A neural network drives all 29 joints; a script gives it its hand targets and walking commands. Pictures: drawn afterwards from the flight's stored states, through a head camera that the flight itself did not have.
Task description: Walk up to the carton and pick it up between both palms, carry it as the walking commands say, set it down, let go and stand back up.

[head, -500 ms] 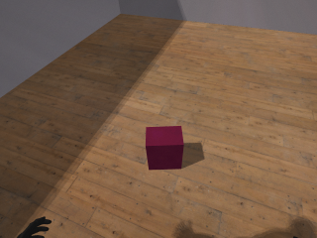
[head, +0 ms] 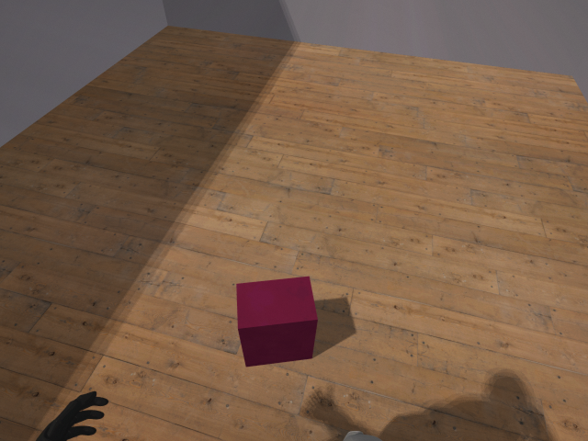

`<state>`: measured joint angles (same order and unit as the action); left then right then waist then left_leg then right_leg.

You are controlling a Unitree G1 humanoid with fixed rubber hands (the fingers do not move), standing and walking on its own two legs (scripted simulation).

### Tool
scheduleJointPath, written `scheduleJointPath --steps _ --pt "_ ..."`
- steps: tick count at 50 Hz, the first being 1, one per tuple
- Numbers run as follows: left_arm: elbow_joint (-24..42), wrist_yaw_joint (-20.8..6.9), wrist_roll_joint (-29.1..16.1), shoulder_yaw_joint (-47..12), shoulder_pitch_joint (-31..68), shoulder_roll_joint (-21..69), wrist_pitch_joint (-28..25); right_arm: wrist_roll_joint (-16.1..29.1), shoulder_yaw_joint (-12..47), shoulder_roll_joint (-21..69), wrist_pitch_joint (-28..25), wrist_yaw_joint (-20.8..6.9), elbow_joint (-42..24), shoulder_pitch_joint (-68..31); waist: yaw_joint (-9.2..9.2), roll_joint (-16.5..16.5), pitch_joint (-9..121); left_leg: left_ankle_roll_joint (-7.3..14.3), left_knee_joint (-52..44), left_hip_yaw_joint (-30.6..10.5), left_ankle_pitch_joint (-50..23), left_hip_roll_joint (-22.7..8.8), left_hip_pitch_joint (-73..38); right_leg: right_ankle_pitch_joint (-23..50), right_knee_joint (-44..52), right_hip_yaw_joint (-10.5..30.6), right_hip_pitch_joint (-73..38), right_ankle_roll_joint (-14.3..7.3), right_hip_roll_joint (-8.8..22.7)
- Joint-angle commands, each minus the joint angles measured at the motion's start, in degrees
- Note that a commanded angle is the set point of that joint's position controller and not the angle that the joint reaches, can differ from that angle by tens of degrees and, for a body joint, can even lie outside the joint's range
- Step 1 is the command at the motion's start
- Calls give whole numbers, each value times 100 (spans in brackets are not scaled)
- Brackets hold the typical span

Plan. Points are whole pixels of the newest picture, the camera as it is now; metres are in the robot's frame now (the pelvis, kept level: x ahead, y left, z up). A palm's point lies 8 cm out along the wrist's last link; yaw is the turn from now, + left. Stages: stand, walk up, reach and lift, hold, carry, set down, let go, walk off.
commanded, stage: walk up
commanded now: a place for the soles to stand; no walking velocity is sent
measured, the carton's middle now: (276, 323) +0.60 +0.04 -0.62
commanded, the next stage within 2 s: none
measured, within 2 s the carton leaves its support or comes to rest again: neither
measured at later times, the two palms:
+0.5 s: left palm (56, 399) +0.22 +0.34 -0.07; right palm (493, 332) +0.29 -0.30 -0.04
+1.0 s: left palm (51, 403) +0.22 +0.34 -0.07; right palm (508, 384) +0.22 -0.31 -0.07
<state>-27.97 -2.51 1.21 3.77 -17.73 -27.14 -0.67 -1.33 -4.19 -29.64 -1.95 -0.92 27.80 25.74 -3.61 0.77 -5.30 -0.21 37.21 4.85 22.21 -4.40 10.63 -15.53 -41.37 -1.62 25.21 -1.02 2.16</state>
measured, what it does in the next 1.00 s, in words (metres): walks ahead: right foot, then left foot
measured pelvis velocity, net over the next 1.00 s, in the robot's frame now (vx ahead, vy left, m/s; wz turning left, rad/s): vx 0.12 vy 0.01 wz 0.02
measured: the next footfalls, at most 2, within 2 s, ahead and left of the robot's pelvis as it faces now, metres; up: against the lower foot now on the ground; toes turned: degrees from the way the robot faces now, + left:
right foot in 0.04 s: +0.17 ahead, -0.13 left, +0.00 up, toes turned +2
left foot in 0.28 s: +0.16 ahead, +0.14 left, +0.00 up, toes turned +2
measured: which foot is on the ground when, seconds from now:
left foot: down 0.00-0.04, up 0.06-0.26, down 0.28-1.00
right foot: up 0.00-0.02, down 0.04-1.00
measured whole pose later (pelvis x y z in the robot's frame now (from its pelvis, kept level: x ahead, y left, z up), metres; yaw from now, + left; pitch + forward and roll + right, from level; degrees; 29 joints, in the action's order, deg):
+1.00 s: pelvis +0.12 +0.01 +0.02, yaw +1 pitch -3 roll +0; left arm -53.9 -1.1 1.1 3.8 -7.8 -24.7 -0.5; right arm -1.0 -3.5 -23.1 -0.3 -0.4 54.9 8.4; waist -0.2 1.0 -2.3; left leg 1.2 23.7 0.4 13.4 -0.5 7.9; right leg -21.6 -28.8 -1.3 9.9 -1.2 3.4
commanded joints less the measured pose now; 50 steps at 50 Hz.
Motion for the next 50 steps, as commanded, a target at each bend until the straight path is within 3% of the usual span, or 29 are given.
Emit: scheduleJointPath --steps 1,2,3,4,5,7,9,10,12,13,14,15,16,17,19,20,22,24,32,44,45,46,48,50 --pt "202 98 17 370 -455 -877 -107 58 -188 -804 -18 -29 -405 -302 588 -534 281 660 -299 -643 -756 -721 1461 257 660 -89 -2030 -157 -394" --pt "155 192 45 465 -750 -1206 -126 59 -131 -600 -22 -21 -445 -274 861 225 534 413 1041 -324 -814 -446 1885 -234 1070 994 -2550 -413 270" --pt "277 301 21 574 -924 -1756 -123 97 -60 -365 -36 -46 -641 -76 926 1216 1059 44 2752 -48 888 228 2654 -969 1842 3575 -2861 -1219 1926" --pt "334 350 -49 649 -920 -1884 -80 143 -259 -910 64 53 -708 -267 1006 706 962 37 3395 -832 1481 323 2670 -1232 2208 4222 -2262 -1811 2359" --pt "320 359 -82 603 -861 -1700 -72 151 -282 -1095 111 97 -713 -410 926 410 609 45 3646 -1111 1217 277 2768 -996 2108 3687 -2072 -1853 2184" --pt "371 384 -45 500 -310 -1445 -60 158 -225 -954 129 141 -457 -132 622 678 290 32 3013 -1041 815 77 2461 -668 1990 2543 -1486 -1488 1650" --pt "394 347 -10 355 170 -1248 -53 126 -138 -757 164 85 -160 19 439 1044 259 2 1708 -656 741 6 1369 416 1810 1505 -686 -1154 1212" --pt "387 316 1 290 345 -1205 -51 127 -95 -666 166 68 -75 0 390 1148 303 26 1145 -496 706 92 820 941 1614 1198 -396 -1029 1068" --pt "292 252 -116 197 536 -1141 -33 150 -56 -610 125 123 165 -29 209 1030 473 117 -16 -212 -595 341 -263 1319 1084 874 4 -717 911" --pt "215 219 -169 119 516 -1008 -30 139 -70 -677 100 163 203 -247 163 857 463 173 -547 -453 -1064 289 -485 1095 880 847 132 -420 863" --pt "213 179 -226 25 455 -755 -46 82 -134 -1000 66 195 184 -488 227 95 559 373 -1025 -1560 -1352 -452 -506 476 347 738 291 -61 672" --pt "110 186 -305 7 70 -694 33 178 -153 -1254 -1 171 31 -1136 541 -540 617 822 -1453 -2746 -1058 -1431 728 -660 -21 380 -621 190 143" --pt "-18 252 -306 100 241 -998 102 203 -103 -1162 -6 137 86 -1283 504 -371 365 929 -1304 -2358 -441 -1308 1358 -764 328 514 -1258 69 157" --pt "-126 252 -280 74 391 -1034 89 208 -38 -1051 -7 108 189 -1428 539 -397 222 628 -1142 -1853 -349 -923 1449 -381 692 585 -1376 -22 245" --pt "-427 220 -241 56 556 -1181 -43 270 13 -905 5 89 411 -1490 405 -439 277 204 -784 -1233 -1330 -428 820 893 1063 803 -1183 -89 580" --pt "-568 218 -240 56 592 -1238 -108 303 8 -894 5 90 556 -1451 331 -478 428 156 -642 -1105 -1934 -309 385 1491 1109 859 -1103 -106 687" --pt "-858 229 -272 -11 593 -1134 -142 316 24 -871 6 100 796 -1521 308 -418 771 249 -682 -1125 -2662 -404 -96 1871 1073 639 -1276 -50 619" --pt "-1105 242 -280 -61 701 -1032 -108 323 64 -794 24 102 986 -1732 335 -328 858 323 -818 -1110 -2842 -474 -178 1759 1219 519 -1488 -4 572" --pt "-2064 222 -259 -90 1151 -907 -63 324 109 -680 50 97 1829 -2340 394 -242 763 266 -1464 -951 -2708 -418 -341 1820 1886 413 -1928 45 654" --pt "-3013 259 -234 -68 1573 -717 -79 287 108 -449 7 123 2804 -2643 386 -88 651 220 -2180 -915 -2005 -371 -415 1211 2558 365 -2149 91 696" --pt "-2604 204 -39 128 1353 -789 -113 163 -116 -608 17 113 2683 -2075 267 -226 1127 458 -2016 -924 101 -128 -556 -618 2013 -40 -2232 -63 365" --pt "-2496 190 -5 167 1358 -754 -87 99 -164 -656 52 87 2637 -1991 232 -254 736 632 -2226 -1299 1126 -310 -437 -1272 1723 -21 -1544 -125 283" --pt "-2188 139 5 220 1392 -606 -24 -22 -260 -775 125 75 2440 -1882 199 -644 -109 934 -2639 -2092 1846 -761 -297 -1175 1137 -189 -477 -109 3" --pt "-1987 139 52 224 1217 -578 -52 -54 -309 -813 153 96 2238 -1844 245 -881 -278 1052 -2655 -2345 1617 -1020 -57 -884 1034 31 -403 -147 58"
